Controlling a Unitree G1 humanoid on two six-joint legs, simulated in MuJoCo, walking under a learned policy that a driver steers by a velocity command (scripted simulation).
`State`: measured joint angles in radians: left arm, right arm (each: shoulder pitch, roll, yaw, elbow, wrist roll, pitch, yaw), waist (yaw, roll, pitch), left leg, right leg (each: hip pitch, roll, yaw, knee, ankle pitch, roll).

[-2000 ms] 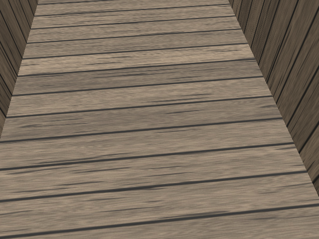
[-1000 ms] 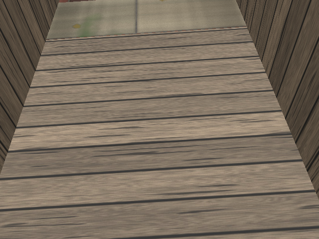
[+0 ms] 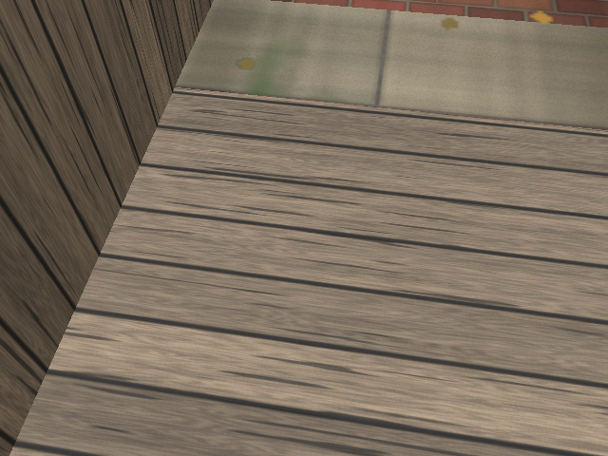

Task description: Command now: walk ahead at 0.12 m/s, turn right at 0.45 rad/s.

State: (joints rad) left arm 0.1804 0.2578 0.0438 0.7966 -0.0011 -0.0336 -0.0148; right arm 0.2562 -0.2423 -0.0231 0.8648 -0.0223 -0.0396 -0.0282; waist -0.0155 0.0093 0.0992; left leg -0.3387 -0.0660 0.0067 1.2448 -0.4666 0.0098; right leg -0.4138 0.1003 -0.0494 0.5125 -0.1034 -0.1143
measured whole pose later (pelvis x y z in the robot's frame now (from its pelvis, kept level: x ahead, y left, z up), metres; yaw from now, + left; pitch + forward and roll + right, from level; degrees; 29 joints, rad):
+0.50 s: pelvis +0.06 +0.04 +0.01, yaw -18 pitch +2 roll +0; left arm 0.25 0.30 0.09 0.78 0.01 0.05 -0.01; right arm 0.17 -0.28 -0.03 0.75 0.00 0.01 -0.06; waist 0.03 -0.03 0.02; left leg -0.26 -0.06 -0.09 0.48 -0.29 0.02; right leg -0.34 0.20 0.27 0.46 -0.12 -0.05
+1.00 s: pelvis +0.05 +0.05 +0.02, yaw -28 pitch -1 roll +0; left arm 0.14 0.25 0.01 0.88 0.02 0.04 0.01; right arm 0.26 -0.26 -0.02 0.85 -0.01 0.00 -0.03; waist -0.04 0.03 0.04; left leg -0.23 0.01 0.04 0.53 -0.36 0.02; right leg -0.16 0.06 0.04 0.44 -0.26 -0.04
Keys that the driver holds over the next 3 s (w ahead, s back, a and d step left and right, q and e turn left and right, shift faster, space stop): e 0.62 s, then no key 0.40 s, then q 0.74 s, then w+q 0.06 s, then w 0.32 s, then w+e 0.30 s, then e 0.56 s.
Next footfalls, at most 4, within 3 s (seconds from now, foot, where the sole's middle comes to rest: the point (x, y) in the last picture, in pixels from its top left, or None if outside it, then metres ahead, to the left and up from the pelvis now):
0.50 left None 0.13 0.14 -0.76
0.94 right None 0.02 -0.05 -0.76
1.78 right None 0.06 -0.05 -0.76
2.24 left None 0.24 0.18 -0.76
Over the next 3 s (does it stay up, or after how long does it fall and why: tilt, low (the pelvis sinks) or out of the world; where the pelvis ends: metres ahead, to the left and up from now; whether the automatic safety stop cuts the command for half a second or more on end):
stays up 0.41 0.06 0.01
